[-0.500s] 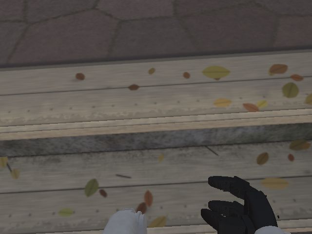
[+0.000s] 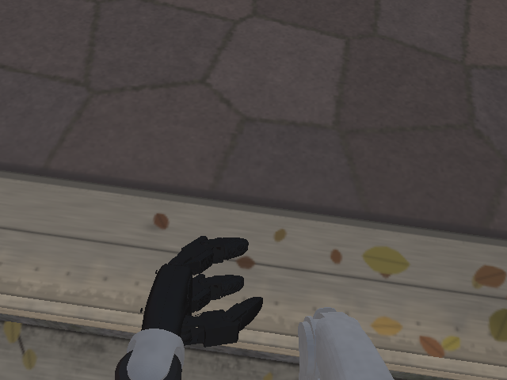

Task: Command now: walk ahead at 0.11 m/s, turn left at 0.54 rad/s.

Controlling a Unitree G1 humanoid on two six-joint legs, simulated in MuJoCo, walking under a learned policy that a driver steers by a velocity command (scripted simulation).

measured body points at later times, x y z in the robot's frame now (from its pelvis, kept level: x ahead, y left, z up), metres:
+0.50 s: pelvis +0.10 -0.01 +0.12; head +0.14 -0.01 +0.57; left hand +0.14 +0.23 -0.02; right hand +0.28 -0.17 +0.00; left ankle +0.17 +0.14 -0.54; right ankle +0.18 -0.11 -0.58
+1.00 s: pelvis +0.22 -0.03 +0.16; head +0.19 -0.02 +0.61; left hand +0.42 +0.16 +0.06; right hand +0.15 -0.25 +0.02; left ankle +0.19 +0.12 -0.58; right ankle +0.20 -0.15 -0.29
